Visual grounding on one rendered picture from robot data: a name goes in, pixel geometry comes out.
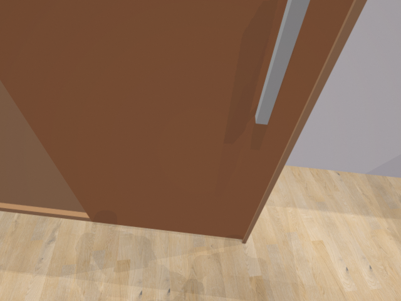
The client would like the wardrobe door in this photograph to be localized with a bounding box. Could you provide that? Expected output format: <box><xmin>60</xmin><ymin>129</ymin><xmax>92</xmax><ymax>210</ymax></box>
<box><xmin>0</xmin><ymin>81</ymin><xmax>85</xmax><ymax>213</ymax></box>
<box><xmin>0</xmin><ymin>0</ymin><xmax>354</xmax><ymax>240</ymax></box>

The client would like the handle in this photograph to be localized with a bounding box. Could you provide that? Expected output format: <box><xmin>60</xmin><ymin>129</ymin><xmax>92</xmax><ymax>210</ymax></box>
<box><xmin>255</xmin><ymin>0</ymin><xmax>310</xmax><ymax>125</ymax></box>

